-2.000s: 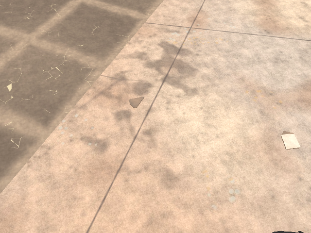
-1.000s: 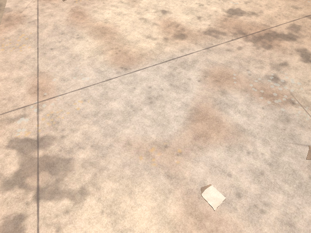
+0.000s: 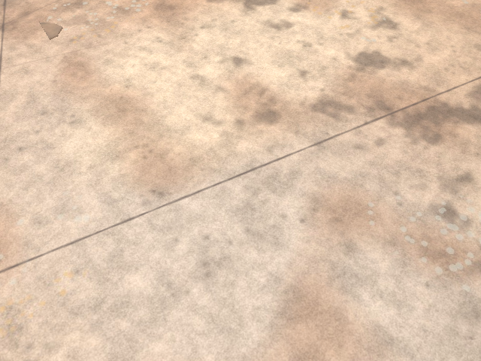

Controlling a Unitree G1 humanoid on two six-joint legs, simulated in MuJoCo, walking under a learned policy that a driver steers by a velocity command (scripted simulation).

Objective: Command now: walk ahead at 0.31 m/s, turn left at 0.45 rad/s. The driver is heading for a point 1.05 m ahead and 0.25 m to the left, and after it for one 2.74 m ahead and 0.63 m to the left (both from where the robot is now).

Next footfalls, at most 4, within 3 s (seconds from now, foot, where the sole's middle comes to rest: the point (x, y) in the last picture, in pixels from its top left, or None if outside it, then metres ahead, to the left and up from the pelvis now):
0.44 right None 0.28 -0.11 -0.76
0.86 left None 0.13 0.11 -0.76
1.36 right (214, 315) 0.55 0.11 -0.76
1.84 left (106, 265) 0.69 0.44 -0.76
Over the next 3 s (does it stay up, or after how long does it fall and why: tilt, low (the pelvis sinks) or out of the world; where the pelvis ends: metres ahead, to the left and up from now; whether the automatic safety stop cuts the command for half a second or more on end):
stays up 1.04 0.31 0.01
